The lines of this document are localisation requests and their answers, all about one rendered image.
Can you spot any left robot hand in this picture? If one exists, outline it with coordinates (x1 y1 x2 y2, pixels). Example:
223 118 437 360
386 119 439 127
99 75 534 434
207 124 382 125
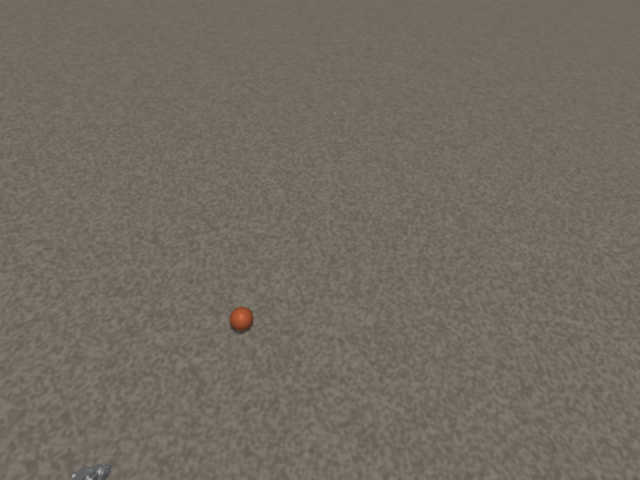
70 463 112 480

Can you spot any ball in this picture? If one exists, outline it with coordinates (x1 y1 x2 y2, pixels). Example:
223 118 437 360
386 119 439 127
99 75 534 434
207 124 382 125
230 307 253 330

